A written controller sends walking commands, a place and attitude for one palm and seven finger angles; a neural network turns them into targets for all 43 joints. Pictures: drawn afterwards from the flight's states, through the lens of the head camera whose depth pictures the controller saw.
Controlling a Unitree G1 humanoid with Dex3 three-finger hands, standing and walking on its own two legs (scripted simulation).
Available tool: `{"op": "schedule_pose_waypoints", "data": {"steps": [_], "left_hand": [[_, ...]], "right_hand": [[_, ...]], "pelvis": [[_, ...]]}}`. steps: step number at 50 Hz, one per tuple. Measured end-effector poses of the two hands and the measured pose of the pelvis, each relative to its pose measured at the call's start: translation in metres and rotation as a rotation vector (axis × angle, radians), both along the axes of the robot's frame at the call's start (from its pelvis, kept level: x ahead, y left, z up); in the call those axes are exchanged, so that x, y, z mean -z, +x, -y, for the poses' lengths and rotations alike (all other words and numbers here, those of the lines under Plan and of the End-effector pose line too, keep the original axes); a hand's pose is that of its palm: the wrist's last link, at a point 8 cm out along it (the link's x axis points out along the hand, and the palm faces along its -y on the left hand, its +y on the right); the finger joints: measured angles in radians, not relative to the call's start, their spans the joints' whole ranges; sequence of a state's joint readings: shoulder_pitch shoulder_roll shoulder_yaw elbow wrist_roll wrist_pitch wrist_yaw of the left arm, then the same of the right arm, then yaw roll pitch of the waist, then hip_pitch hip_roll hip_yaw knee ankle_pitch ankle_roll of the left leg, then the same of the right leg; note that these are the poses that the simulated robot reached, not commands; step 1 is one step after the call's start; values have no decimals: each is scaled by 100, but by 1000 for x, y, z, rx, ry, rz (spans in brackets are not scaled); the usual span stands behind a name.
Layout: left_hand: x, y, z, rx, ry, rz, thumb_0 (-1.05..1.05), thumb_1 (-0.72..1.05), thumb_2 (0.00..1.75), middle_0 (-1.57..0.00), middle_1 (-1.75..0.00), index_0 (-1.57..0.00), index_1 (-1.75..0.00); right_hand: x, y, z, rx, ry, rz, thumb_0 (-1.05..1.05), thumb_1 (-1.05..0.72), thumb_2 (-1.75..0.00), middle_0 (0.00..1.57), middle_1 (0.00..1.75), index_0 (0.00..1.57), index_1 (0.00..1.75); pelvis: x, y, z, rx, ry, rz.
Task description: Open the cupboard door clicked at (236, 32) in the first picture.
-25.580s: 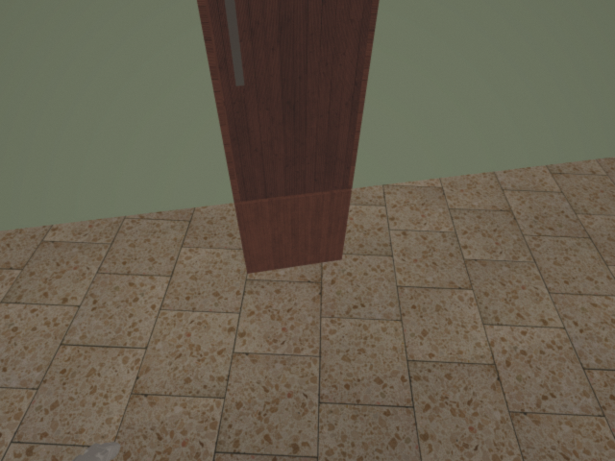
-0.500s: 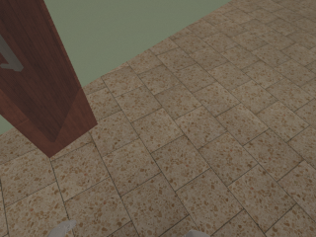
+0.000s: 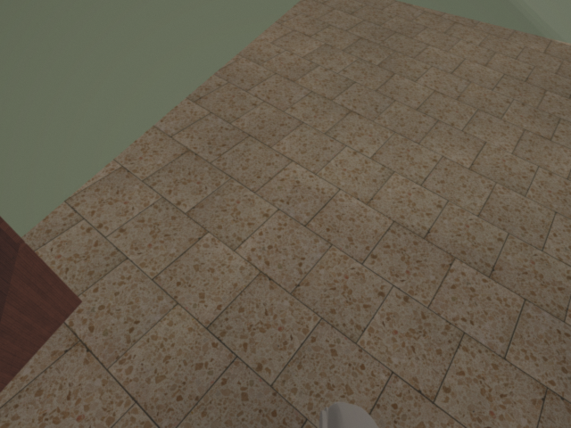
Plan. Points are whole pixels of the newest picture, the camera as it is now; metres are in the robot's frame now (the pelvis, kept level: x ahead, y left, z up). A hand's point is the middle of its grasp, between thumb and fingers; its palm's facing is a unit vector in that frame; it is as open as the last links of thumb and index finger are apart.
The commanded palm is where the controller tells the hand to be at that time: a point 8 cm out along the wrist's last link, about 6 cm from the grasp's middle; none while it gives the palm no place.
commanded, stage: walk to a spot facing it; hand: left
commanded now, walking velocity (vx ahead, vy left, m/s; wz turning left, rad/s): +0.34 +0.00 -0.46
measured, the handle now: out of the picture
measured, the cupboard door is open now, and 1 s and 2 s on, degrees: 39 39 39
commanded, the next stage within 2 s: turn to face it in 1.34 s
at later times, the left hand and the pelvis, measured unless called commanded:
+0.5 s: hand (236, 329) +0.30 +0.10 -0.17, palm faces -0.16 -0.96 -0.23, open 7.1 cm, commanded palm none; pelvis +0.19 -0.08 +0.00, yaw -10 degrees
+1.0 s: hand (264, 230) +0.53 +0.06 -0.17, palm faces -0.24 -0.95 -0.20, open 7.3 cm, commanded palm none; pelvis +0.43 -0.11 +0.00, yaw -17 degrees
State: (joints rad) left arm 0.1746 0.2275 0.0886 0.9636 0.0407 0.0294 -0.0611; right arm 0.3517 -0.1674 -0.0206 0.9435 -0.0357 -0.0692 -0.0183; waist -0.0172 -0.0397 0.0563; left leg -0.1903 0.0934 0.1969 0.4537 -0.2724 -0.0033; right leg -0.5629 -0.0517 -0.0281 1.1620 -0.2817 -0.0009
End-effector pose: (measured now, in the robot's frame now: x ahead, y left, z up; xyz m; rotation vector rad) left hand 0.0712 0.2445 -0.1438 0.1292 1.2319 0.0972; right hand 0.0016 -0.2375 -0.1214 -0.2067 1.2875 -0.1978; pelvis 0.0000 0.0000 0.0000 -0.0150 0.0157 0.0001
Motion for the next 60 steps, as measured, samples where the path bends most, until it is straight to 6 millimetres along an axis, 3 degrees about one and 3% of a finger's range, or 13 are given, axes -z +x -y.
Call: {"op": "schedule_pose_waypoints", "data": {"steps": [9, 13, 15, 17, 21, 26, 33, 37, 41, 48, 54, 57, 60], "left_hand": [[-12, 153, 51, 212, 5, 97, 1, 91, 90, -19, -29, -19, -30], [-7, 223, 89, 282, 17, 178, 1, 91, 90, -20, -29, -19, -30], [-3, 242, 101, 267, 24, 223, 0, 91, 90, -20, -29, -19, -30], [-3, 245, 108, 255, 31, 203, 0, 91, 90, -20, -29, -19, -30], [-4, 231, 115, 231, 41, 79, 0, 91, 90, -20, -29, -20, -30], [-9, 231, 98, 170, 79, -2, -2, 96, 90, -20, -30, -20, -30], [3, 224, 89, 105, 56, -172, -1, 93, 90, -20, -29, -20, -30], [18, 236, 85, 95, 34, -272, 0, 92, 90, -20, -29, -20, -30], [17, 287, 91, 130, 28, -264, 0, 91, 90, -20, -29, -19, -30], [-5, 423, 124, 209, 39, -88, 1, 93, 90, -20, -29, -19, -30], [-12, 537, 166, 313, 97, 10, 1, 93, 90, -20, -29, -19, -30], [-6, 579, 189, 323, 117, 80, 1, 92, 90, -20, -29, -19, -30], [-9, 595, 209, 308, 112, 75, 0, 92, 90, -20, -29, -19, -30]], "right_hand": [[7, -59, -21, 232, 99, -254, 1, -90, -90, 20, 29, 20, 30], [19, -64, -17, 304, 156, -368, 1, -90, -90, 20, 29, 20, 30], [28, -52, -8, 322, 174, -401, 1, -90, -90, 20, 29, 20, 30], [32, -22, 8, 328, 164, -370, 1, -90, -90, 20, 29, 20, 30], [29, 69, 44, 303, 118, -192, 1, -91, -90, 20, 29, 20, 30], [19, 188, 75, 229, 86, 17, 1, -91, -90, 20, 29, 20, 30], [7, 339, 90, 123, 54, 196, 1, -91, -90, 20, 29, 20, 30], [9, 402, 90, 98, 12, 287, 1, -91, -90, 20, 29, 20, 30], [10, 406, 87, 146, 16, 249, 0, -91, -90, 20, 29, 20, 30], [17, 355, 91, 285, 55, -18, 0, -94, -90, 20, 29, 20, 30], [30, 322, 100, 394, 133, -234, 0, -92, -90, 20, 29, 20, 30], [40, 325, 112, 417, 172, -317, 1, -92, -90, 20, 29, 20, 30], [37, 361, 132, 417, 168, -307, 1, -91, -90, 20, 29, 20, 30]], "pelvis": [[2, 65, 18, 113, 14, -11], [19, 104, 44, 131, 27, -5], [26, 118, 56, 147, 35, 5], [22, 130, 62, 153, 26, 17], [8, 160, 73, 172, 20, 10], [0, 202, 83, 186, 14, -3], [4, 274, 81, 202, 3, 8], [18, 320, 74, 230, 0, 22], [13, 354, 77, 252, 25, 29], [-1, 413, 98, 278, 28, 14], [9, 468, 142, 309, 42, 12], [21, 493, 167, 306, 43, 18], [15, 516, 182, 296, 31, 22]]}}
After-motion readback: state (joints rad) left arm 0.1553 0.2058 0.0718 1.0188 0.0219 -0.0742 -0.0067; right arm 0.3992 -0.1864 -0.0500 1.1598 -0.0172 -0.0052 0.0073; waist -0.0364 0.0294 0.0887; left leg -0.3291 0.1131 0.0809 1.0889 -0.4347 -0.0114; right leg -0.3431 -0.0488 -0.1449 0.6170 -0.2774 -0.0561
